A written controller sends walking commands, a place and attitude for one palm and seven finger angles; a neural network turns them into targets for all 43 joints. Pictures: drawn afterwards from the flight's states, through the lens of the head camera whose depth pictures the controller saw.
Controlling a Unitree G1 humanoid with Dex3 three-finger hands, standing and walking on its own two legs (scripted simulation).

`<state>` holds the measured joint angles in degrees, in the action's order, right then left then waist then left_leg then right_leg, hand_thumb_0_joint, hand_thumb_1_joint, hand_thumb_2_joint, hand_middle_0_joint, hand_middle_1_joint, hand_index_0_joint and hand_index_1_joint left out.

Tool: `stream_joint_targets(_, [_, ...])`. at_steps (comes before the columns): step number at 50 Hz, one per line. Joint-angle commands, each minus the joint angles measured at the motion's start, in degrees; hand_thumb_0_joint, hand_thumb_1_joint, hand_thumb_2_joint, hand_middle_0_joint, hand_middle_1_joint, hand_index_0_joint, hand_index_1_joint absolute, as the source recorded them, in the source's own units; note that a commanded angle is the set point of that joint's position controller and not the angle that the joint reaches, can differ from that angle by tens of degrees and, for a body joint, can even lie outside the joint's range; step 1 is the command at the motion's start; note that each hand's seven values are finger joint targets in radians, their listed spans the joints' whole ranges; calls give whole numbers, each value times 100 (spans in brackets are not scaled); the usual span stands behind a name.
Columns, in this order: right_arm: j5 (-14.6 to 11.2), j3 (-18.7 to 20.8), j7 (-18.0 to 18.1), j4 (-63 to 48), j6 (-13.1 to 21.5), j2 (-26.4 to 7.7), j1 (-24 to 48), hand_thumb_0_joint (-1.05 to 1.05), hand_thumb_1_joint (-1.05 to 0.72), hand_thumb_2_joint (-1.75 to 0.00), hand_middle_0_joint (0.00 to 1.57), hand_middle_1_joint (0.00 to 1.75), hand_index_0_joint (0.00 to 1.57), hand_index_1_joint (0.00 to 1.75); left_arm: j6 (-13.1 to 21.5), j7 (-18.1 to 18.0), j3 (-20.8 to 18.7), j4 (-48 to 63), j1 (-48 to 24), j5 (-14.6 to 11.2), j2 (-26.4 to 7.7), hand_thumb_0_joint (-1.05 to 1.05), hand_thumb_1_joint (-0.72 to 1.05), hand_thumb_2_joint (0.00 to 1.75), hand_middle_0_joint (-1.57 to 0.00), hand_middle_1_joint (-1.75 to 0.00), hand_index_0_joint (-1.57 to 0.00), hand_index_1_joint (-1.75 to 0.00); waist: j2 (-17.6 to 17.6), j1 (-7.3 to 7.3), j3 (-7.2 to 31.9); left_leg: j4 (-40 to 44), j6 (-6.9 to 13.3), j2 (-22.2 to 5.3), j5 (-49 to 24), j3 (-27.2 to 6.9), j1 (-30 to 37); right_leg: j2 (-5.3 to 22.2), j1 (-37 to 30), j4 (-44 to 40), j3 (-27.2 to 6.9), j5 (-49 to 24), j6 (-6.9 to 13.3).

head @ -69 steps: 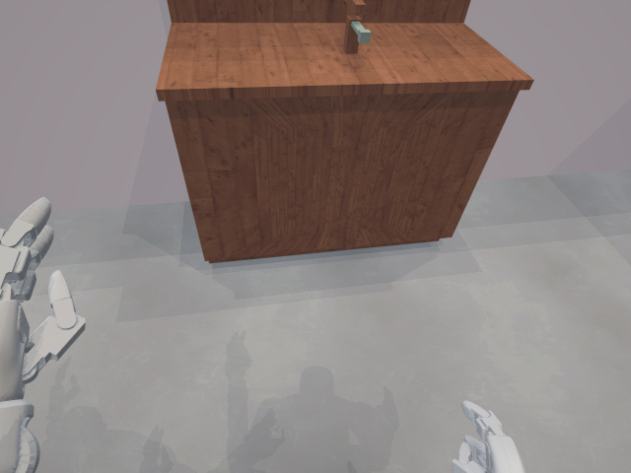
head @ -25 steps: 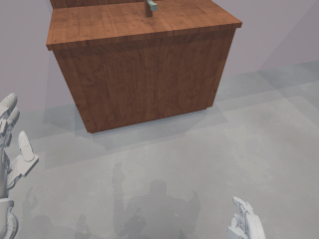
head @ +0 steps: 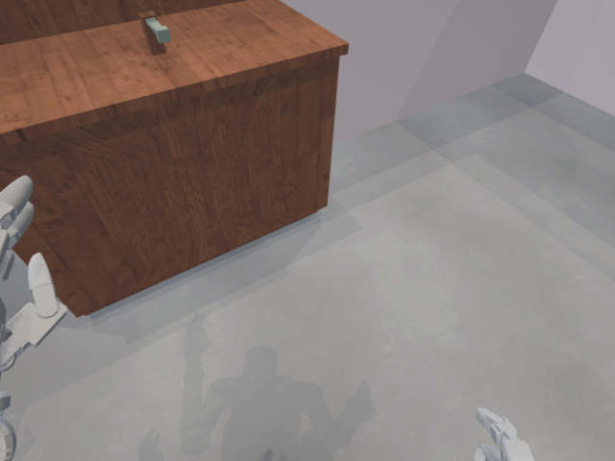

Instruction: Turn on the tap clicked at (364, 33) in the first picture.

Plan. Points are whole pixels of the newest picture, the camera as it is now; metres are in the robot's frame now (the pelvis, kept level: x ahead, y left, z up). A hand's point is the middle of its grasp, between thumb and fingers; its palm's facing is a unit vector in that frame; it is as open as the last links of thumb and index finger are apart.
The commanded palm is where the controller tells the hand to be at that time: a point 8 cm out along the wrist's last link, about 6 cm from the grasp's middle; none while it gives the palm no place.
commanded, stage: walk to a spot facing it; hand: left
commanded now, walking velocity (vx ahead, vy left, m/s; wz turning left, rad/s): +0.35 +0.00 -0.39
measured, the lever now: (162, 34) +0.99 +0.41 +0.10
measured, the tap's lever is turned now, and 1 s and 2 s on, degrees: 0 0 0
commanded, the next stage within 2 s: turn to face it in 0.78 s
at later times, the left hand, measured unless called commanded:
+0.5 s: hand (222, 166) +0.44 +0.14 +0.16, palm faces +0.18 -0.83 -0.53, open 7.4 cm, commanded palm +0.37 +0.19 +0.17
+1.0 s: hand (255, 103) +0.60 +0.12 +0.16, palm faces +0.25 -0.92 -0.30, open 7.4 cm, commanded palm +0.54 +0.17 +0.17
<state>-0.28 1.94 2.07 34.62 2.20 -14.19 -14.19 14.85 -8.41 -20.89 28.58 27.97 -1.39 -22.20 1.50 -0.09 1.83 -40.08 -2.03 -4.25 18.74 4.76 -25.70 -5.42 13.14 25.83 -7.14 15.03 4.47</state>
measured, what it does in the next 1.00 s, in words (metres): walks ahead: left foot, then right foot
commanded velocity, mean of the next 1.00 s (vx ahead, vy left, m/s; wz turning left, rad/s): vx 0.28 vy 0.00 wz -0.05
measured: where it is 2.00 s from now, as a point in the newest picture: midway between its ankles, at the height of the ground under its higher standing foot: (349, 433)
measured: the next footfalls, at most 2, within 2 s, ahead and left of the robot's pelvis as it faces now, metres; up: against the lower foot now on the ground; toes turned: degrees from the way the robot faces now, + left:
left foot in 0.06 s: +0.09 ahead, +0.14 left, +0.00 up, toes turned +6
right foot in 0.50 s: +0.24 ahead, -0.17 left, +0.00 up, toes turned -25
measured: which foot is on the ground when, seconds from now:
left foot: up 0.00-0.04, down 0.06-0.50, up 0.52-0.88, down 0.90-1.00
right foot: down 0.00-0.08, up 0.10-0.48, down 0.50-0.92, up 0.94-1.00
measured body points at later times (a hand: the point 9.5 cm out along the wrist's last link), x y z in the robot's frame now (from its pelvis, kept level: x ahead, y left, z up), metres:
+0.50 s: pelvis +0.15 -0.04 -0.02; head +0.19 -0.05 +0.42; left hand +0.42 +0.18 +0.19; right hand +0.23 -0.27 -0.13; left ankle +0.05 +0.14 -0.73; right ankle +0.21 -0.16 -0.74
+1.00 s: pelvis +0.31 -0.07 -0.02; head +0.32 -0.05 +0.43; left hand +0.58 +0.17 +0.17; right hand +0.41 -0.34 -0.10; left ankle +0.41 +0.02 -0.74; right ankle +0.22 -0.16 -0.70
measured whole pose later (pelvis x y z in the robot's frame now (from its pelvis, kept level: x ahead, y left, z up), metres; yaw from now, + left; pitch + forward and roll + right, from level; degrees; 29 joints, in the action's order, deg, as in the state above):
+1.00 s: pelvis +0.31 -0.07 -0.02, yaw -14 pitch -2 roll +0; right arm 0.2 1.0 4.0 34.8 2.3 -9.9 -12.8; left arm 11.5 -9.5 -21.7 24.2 19.7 -1.1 -19.7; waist 2.7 -0.8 -0.7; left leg -38.0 1.8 -4.1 14.4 8.2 -21.8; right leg 2.5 16.3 55.1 4.1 31.9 -0.6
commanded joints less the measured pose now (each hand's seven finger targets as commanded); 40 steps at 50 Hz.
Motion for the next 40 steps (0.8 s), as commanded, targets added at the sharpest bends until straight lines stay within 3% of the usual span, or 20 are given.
stream_joint_targets(1, [-38,67,103,-1025,295,-391,559,0,-90,-90,20,30,20,30,170,-118,-559,775,-258,-58,-740,0,90,90,-20,-30,-20,-30,279,40,633,1362,192,-66,-534,194,1335,1128,0,-2,-1104,-677,374])
stream_joint_targets(2, [-33,85,147,-1035,300,-449,467,0,-90,-90,20,30,20,30,203,-99,-498,1001,-495,-47,-719,0,90,90,-20,-30,-20,-30,7,-57,681,1690,352,-288,-661,-35,2263,877,609,667,-809,-728,162])
stream_joint_targets(3, [-16,130,194,-1052,300,-565,459,0,-90,-90,20,30,20,30,236,-86,-547,1059,-590,-49,-727,0,90,90,-20,-30,-20,-30,-828,-98,791,2024,668,-998,-504,-977,3222,439,1560,1649,-301,-136,-129])
stream_joint_targets(4, [-5,120,193,-1077,298,-556,481,0,-90,-90,20,30,20,30,304,-94,-505,1274,-769,-34,-731,0,90,90,-20,-30,-20,-30,-1680,-44,747,2170,1149,-2085,-1081,-2227,3791,193,2625,2939,359,1586,-372])
stream_joint_targets(5, [8,76,172,-1022,351,-454,492,0,-90,-90,20,30,20,30,327,-103,-576,1205,-887,52,-893,0,90,90,-20,-30,-20,-30,-1485,24,443,2407,1393,-2442,-1284,-2505,3548,329,3073,3993,600,1664,-431])
stream_joint_targets(6, [105,-3,186,-905,422,-404,685,0,-90,-90,20,30,20,30,342,-62,-722,1192,-954,65,-1193,0,90,90,-20,-30,-20,-30,-1898,79,408,2520,1403,-2548,-507,-2457,3087,615,3152,4660,428,1422,-443])
stream_joint_targets(7, [141,-61,134,-868,460,-297,619,0,-90,-90,20,30,20,30,339,-35,-339,1444,-1349,96,-854,0,90,90,-20,-30,-20,-30,-1585,-79,-97,2691,1406,-2474,-268,-2436,2439,843,3165,4895,424,1246,-443])
stream_joint_targets(9, [87,-22,98,-779,517,-358,573,0,-90,-90,20,30,20,30,275,-14,-103,1421,-1463,151,-651,0,90,90,-20,-30,-20,-30,-1151,-46,-492,2678,1222,-2228,-461,-1348,1940,1072,3246,4891,577,820,-504])
stream_joint_targets(12, [77,40,100,-776,541,-411,505,0,-90,-90,20,30,20,30,158,-16,-274,1377,-1269,221,-709,0,90,90,-20,-30,-20,-30,-1326,29,-467,2631,847,-1749,-665,23,1577,1113,2715,4111,1148,262,-587])
stream_joint_targets(18, [123,73,42,-826,589,-308,481,0,-90,-90,20,30,20,30,178,25,-574,1036,-905,207,-760,0,90,90,-20,-30,-20,-30,-1656,-93,-303,2432,671,-1674,-2402,860,1990,917,1944,2129,1909,-187,-573])
stream_joint_targets(21, [79,72,34,-877,588,-283,454,0,-90,-90,20,30,20,30,179,52,-619,1048,-730,140,-812,0,90,90,-20,-30,-20,-30,-1595,-41,189,1147,604,-1512,-3808,1311,2196,382,823,1086,2412,-203,-462])
stream_joint_targets(23, [-14,91,-12,-871,596,-274,501,0,-90,-90,20,30,20,30,138,35,-751,1319,-600,164,-1026,0,90,90,-20,-30,-20,-30,-1170,127,782,-597,471,-1250,-3772,1284,1836,180,-638,453,2390,-640,-341])
stream_joint_targets(24, [-74,99,-77,-873,580,-197,476,0,-90,-90,20,30,20,30,116,-10,-826,1546,-631,210,-1167,0,90,90,-20,-30,-20,-30,-269,156,1224,-2047,374,-997,-2995,1201,998,821,-1665,448,1456,-1110,25])
stream_joint_targets(25, [-73,109,-86,-974,542,-83,579,0,-90,-90,20,30,20,30,166,-61,-1193,1756,-585,188,-1555,0,90,90,-20,-30,-20,-30,1034,152,1635,-3621,234,-227,471,795,-635,2113,-2741,405,-1051,-3373,762])
stream_joint_targets(26, [-14,24,-81,-1035,520,-80,727,0,-90,-90,20,30,20,30,194,-109,-1343,1708,-238,92,-1476,0,90,90,-20,-30,-20,-30,957,142,1674,-4407,207,-92,1638,-77,-1595,2769,-3011,336,-2082,-4105,1169])
stream_joint_targets(27, [48,-46,-64,-1060,487,-101,923,0,-90,-90,20,30,20,30,256,-157,-1572,1741,-180,69,-1684,0,90,90,-20,-30,-20,-30,304,149,1051,-4522,159,-398,1596,-436,-1860,2915,-2329,140,-2212,-3918,1214])
stream_joint_targets(28, [9,76,-145,-771,398,-229,507,0,-90,-90,20,30,20,30,255,-107,-1469,1832,-93,-17,-1530,0,90,90,-20,-30,-20,-30,522,30,1515,-4562,88,-474,1112,-677,-1786,2821,-2447,85,-1729,-2726,1020])
stream_joint_targets(30, [0,65,-166,-756,253,-277,842,0,-90,-90,20,30,20,30,326,-168,-1613,2137,204,8,-1521,0,90,90,-20,-30,-20,-30,49,2,1252,-4463,9,-550,515,-678,-1852,2635,-1805,-136,-1161,-2133,926])
stream_joint_targets(34, [-1,108,-58,-767,83,-266,824,0,-90,-90,20,30,20,30,305,-177,-1638,2004,355,-94,-1308,0,90,90,-20,-30,-20,-30,126,-140,724,-2647,-43,-706,72,-484,-1091,2296,-290,-604,83,-1469,705])
stream_joint_targets(40, [11,109,110,-854,208,-235,611,0,-90,-90,20,30,20,30,114,-240,-1143,1020,219,-107,-900,0,90,90,-20,-30,-20,-30,534,20,412,-17,153,-169,-642,475,354,2031,-51,-437,586,-822,390])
